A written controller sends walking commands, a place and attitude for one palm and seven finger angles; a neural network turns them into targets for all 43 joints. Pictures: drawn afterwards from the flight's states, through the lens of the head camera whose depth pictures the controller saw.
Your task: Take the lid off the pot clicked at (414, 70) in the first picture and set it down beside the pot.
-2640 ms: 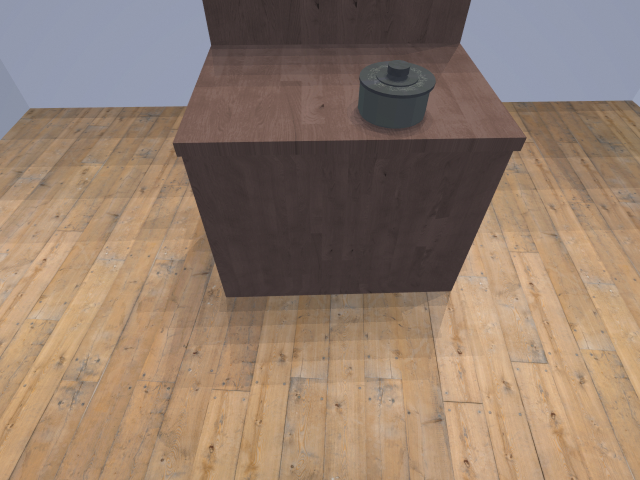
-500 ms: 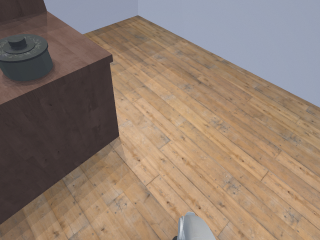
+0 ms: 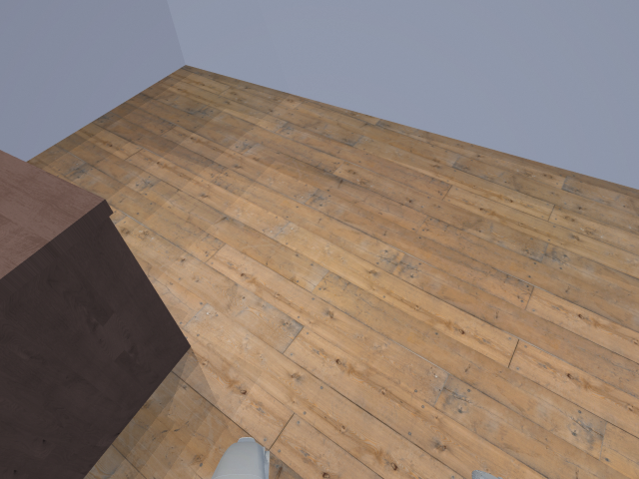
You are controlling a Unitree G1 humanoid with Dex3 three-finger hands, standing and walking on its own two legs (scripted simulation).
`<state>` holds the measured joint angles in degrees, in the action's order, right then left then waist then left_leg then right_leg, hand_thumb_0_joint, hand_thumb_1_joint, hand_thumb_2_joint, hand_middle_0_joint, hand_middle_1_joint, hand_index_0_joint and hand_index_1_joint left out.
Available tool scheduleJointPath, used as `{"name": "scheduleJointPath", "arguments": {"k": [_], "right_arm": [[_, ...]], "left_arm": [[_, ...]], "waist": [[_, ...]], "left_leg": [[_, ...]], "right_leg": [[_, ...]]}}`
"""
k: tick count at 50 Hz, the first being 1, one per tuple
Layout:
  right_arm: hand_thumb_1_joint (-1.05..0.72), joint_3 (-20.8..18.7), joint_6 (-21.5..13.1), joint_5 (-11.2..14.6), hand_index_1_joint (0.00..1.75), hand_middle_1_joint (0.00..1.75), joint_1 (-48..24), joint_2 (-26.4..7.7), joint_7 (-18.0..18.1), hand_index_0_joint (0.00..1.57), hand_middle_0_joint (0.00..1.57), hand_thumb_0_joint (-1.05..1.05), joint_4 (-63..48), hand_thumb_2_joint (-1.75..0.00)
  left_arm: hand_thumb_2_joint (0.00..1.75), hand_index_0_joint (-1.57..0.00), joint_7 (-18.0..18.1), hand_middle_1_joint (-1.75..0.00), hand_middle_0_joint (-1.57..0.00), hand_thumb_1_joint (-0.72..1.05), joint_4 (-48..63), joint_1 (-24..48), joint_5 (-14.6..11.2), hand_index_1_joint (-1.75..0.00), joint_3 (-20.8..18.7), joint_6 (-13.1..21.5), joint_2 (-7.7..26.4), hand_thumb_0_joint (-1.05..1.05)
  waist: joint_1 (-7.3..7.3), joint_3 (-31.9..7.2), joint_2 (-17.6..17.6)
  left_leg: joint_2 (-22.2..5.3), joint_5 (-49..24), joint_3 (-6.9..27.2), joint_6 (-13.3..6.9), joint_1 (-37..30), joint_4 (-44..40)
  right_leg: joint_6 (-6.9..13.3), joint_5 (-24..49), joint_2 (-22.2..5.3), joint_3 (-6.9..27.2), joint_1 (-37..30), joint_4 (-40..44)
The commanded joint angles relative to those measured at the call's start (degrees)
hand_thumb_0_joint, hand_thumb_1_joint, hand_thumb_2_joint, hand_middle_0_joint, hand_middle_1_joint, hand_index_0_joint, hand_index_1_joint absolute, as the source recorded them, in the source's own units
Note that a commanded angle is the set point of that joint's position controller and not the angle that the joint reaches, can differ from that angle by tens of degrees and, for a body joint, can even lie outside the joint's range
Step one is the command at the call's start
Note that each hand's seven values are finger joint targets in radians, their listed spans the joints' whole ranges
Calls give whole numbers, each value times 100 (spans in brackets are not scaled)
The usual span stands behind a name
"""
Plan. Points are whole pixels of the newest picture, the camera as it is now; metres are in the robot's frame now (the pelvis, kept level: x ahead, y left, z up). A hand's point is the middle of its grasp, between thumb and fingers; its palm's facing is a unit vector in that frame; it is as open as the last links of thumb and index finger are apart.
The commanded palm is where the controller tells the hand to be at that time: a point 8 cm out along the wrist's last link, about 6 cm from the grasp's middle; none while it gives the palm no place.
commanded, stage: walk to a spot facing it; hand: left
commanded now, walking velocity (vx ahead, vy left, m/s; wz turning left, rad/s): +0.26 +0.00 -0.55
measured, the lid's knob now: out of the picture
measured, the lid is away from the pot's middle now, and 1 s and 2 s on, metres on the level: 0.00 0.00 0.00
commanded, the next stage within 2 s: turn to face it in 0.66 s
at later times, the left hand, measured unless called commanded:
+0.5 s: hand (168, 437) +0.20 +0.26 -0.18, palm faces -0.17 -0.97 -0.19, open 7.4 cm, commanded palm none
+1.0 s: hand (293, 329) +0.38 +0.08 -0.15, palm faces -0.51 -0.84 -0.20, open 7.4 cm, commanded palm none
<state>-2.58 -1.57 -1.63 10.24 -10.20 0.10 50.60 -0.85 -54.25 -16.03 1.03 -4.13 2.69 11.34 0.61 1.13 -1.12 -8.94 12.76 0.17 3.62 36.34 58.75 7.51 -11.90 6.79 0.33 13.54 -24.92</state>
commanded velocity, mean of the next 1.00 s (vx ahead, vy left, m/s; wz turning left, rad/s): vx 0.03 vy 0.00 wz -0.28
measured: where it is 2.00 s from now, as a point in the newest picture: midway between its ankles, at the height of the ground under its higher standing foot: outside the picture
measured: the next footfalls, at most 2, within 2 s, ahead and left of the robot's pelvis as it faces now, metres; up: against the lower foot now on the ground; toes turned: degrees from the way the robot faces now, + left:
left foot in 0.30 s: +0.22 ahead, +0.16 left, +0.00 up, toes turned -7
right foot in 0.74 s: +0.17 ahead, -0.11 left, +0.00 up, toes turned -34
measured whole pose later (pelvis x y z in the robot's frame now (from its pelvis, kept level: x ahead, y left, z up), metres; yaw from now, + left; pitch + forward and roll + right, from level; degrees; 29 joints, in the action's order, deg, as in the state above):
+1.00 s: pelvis +0.18 +0.01 -0.01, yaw -28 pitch -1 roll +0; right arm -2.0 2.3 -0.6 19.2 -11.4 1.1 56.4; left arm 0.7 -51.7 -5.9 1.6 -1.3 -0.6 8.0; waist -4.4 1.6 -2.3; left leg -5.1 23.4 -3.4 3.3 23.6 51.1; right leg 1.5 -15.5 -1.5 -6.3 14.2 -30.5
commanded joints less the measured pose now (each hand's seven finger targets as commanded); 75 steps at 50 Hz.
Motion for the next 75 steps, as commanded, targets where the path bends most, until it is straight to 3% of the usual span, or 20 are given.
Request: {"name": "scheduleJointPath", "arguments": {"k": [1, 8, 12, 13, 14, 15, 16, 20, 33, 35, 36, 37, 38, 44, 53, 56, 58, 63, 69, 75], "right_arm": [[-90, -121, -100, 3, 30, 30, -409, -412, -19, 20, 20, 0, -512, -90], [-90, -89, -149, 91, 30, 30, -1197, -369, -9, 20, 20, 0, -859, -90], [-90, -126, -140, 124, 30, 30, -212, -576, 141, 20, 20, 0, -603, -90], [-90, -200, -158, 96, 30, 30, 499, -922, 187, 20, 20, 0, -397, -90], [-90, -308, -200, 40, 30, 30, 1104, -1478, 194, 20, 20, 0, -261, -90], [-90, -233, -116, 84, 30, 30, 1072, -1428, 195, 20, 20, 0, -278, -90], [-90, -165, -69, 83, 30, 30, 682, -1151, 160, 20, 20, 0, -457, -90], [-90, 32, -98, 72, 30, 30, -136, -581, 204, 20, 20, 0, -464, -90], [-90, -329, 69, -15, 30, 30, 688, -1174, 104, 20, 20, 0, -126, -90], [-90, -316, 100, 0, 30, 30, 776, -1160, 79, 20, 20, 0, -128, -90], [-90, -227, 129, 50, 30, 30, 909, -832, 17, 20, 20, 0, -255, -90], [-90, -157, 168, 61, 30, 30, 620, -654, 50, 20, 20, 0, -505, -90], [-90, -179, 218, 86, 30, 30, 540, -791, 130, 20, 20, 0, -484, -90], [-90, -43, 319, 61, 30, 30, 1288, -515, 128, 20, 20, 0, 299, -90], [-90, -72, 293, 81, 30, 30, 1230, -389, 56, 20, 20, 0, 376, -90], [-90, -285, 233, -24, 30, 30, 1490, -1185, 77, 20, 20, 0, 276, -90], [-90, -276, 187, -1, 30, 30, 1136, -958, 141, 20, 20, 0, 225, -90], [-90, -308, 131, 44, 30, 30, 807, -932, 175, 20, 20, 0, 78, -90], [-90, -431, 227, 30, 30, 30, 897, -1179, 135, 20, 20, 0, 104, -90], [-90, -498, 365, 38, 30, 30, 111, -1365, 62, 20, 20, 0, -177, -90]], "left_arm": [[90, -20, 93, -30, -20, 90, 247, -776, -6, -30, -163, 158, 817, 0], [90, -20, 185, -30, -20, 90, 156, -1236, 29, -30, -179, 86, 887, 0], [90, -20, 202, -30, -20, 90, 264, -810, -31, -30, -212, 18, 955, 0], [90, -20, 196, -30, -20, 90, 292, -794, -99, -30, -201, 26, 804, 0], [90, -20, 141, -30, -20, 90, 331, -937, -190, -30, -170, 32, 513, 0], [90, -20, 167, -30, -20, 90, 262, -1053, -116, -30, -201, 7, 688, 0], [90, -20, 161, -30, -20, 90, 287, -1123, -40, -30, -229, -68, 692, 0], [90, -20, -23, -30, -20, 90, 265, -923, 47, -30, -244, -404, 445, 0], [90, -20, -102, -30, -20, 90, 859, 604, 53, -30, -136, -446, 353, 0], [90, -20, -73, -30, -20, 90, 724, 119, 64, -30, -175, -338, 642, 0], [90, -20, 7, -30, -20, 90, 622, -348, 107, -30, -302, -236, 1354, 0], [90, -20, 95, -30, -20, 90, 553, -638, -7, -30, -393, -243, 1865, 0], [90, -20, 180, -30, -20, 90, 542, -624, -44, -30, -369, -268, 1703, 0], [90, -20, 280, -30, -20, 90, 661, 774, 44, -30, -24, -204, 794, 0], [90, -20, 299, -30, -20, 90, 432, 668, -32, -30, -80, -336, 786, 0], [90, -20, 275, -30, -20, 90, 731, 775, -66, -30, -58, -452, 249, 0], [90, -20, 231, -30, -20, 90, 680, 867, 14, -30, -135, -465, 263, 0], [90, -20, 176, -30, -20, 90, 517, 662, -21, -30, -158, -407, 283, 0], [90, -20, 218, -30, -20, 90, 594, 756, -59, -30, -137, -419, 325, 0], [90, -20, 253, -30, -20, 90, 414, -90, -93, -30, -169, -430, 566, 0]], "waist": [[251, -94, 634], [431, -133, 794], [-196, -397, 841], [-461, -852, 385], [-549, -1379, -1243], [-427, -1137, -735], [-194, -594, -215], [238, 271, -1074], [-212, -50, -883], [89, -457, -293], [319, -876, 1383], [435, -1021, 2034], [415, -1017, 1323], [-343, -624, 905], [-200, 65, 613], [-379, 317, -1733], [-233, 276, -1341], [-202, -497, -403], [-390, -651, -679], [1, -504, -889]], "left_leg": [[178, 56, -32, 71, 425, -369], [663, 669, -158, -21, -115, -1453], [892, -245, -235, -184, -2629, -3230], [91, -1159, 347, -326, -4202, -3456], [-1871, -2962, 2253, -1053, -5327, -3500], [-2266, -3489, 2343, -1513, -4650, -3588], [-2033, -3135, 1700, -1552, -3844, -3718], [-1032, -1838, 173, -1050, -2101, -4234], [-1267, -1654, -920, -932, -2609, -3463], [-1007, -1508, -1338, -439, -2277, -2084], [-419, 368, -1660, -45, -913, -528], [211, 2543, -1029, 136, -77, 798], [67, 2379, -262, 19, -101, 1149], [248, 1012, -231, -5, -1065, 298], [440, 55, -578, -98, -2084, -2439], [-1419, -1366, 2504, -1422, -1924, -4450], [-969, 74, 2320, -1427, -1704, -4663], [-463, -971, 1514, -1310, -2818, -4133], [-449, -1421, 1949, -1441, -3157, -3922], [-27, -253, 2203, -1121, -1699, -3876]], "right_leg": [[493, 1607, -1701, 1914, -785, 803], [430, 3323, -1688, 2371, -1490, 259], [-58, 3869, -1191, 2039, -320, -954], [-326, 2354, -766, 1733, 719, -1778], [-722, -1890, -79, 782, 2025, -3595], [-835, -2358, -434, 508, 2100, -4629], [-912, -2148, -682, 388, 2123, -4881], [-1066, -1061, -1009, 123, 1886, -4845], [-966, -745, -989, -640, 866, -1551], [-779, 136, -901, -621, -432, -330], [-288, 1574, -2141, 1095, -1729, 213], [375, 3654, -3191, 2497, -1728, 250], [608, 3621, -3181, 2008, -1479, 183], [119, 2489, -2063, 44, -220, 319], [-207, 1060, -2319, -333, 191, -186], [-1024, -2348, -885, -680, 1411, -3009], [-948, -1631, -1112, -68, 1774, -4010], [-1119, -1048, -1038, 22, 1865, -3611], [-1182, -1412, -840, 12, 1580, -2548], [-1043, -805, -604, -120, -153, -899]]}}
